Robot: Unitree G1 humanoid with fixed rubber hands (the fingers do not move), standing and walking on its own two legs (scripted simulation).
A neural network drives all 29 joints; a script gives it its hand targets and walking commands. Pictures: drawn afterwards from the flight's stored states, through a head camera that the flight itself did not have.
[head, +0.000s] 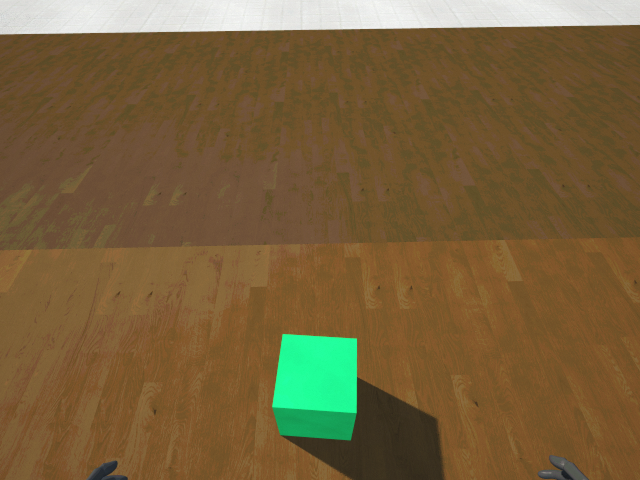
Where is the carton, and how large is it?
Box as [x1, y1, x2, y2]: [272, 334, 356, 439]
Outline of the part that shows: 283,334 272,405 280,434 350,439 356,413 356,339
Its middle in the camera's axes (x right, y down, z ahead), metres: +0.00 +0.43 +1.12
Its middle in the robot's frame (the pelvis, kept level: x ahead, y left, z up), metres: +0.47 +0.02 -0.66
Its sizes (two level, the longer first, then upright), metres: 0.210 0.200 0.250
